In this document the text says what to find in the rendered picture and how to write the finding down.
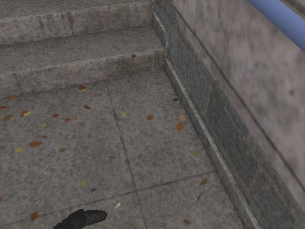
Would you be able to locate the robot left hand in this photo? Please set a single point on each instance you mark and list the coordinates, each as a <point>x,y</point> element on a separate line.
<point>81,218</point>

